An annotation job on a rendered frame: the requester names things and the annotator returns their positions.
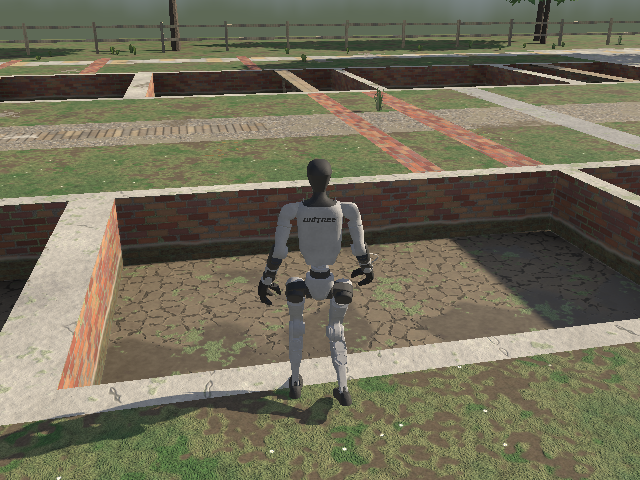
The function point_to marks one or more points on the left robot forearm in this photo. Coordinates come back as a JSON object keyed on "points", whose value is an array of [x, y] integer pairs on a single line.
{"points": [[271, 268]]}

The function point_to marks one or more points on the right robot forearm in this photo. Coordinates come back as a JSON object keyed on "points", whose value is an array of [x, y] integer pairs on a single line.
{"points": [[365, 261]]}

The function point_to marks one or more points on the right robot thigh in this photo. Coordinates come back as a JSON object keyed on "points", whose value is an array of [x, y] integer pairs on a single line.
{"points": [[342, 296]]}

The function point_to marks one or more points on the right robot upper arm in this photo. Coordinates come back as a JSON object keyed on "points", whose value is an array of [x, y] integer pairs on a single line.
{"points": [[351, 212]]}

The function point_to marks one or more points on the robot left hand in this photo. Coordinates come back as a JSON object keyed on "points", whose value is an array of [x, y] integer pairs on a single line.
{"points": [[263, 291]]}

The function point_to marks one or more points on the left robot upper arm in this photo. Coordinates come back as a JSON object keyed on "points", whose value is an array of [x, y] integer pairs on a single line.
{"points": [[287, 213]]}

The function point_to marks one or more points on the robot left shin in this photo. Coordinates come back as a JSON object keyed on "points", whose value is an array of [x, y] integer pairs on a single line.
{"points": [[295, 353]]}

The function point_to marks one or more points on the robot right hand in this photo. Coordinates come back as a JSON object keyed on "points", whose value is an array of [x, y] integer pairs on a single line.
{"points": [[367, 280]]}

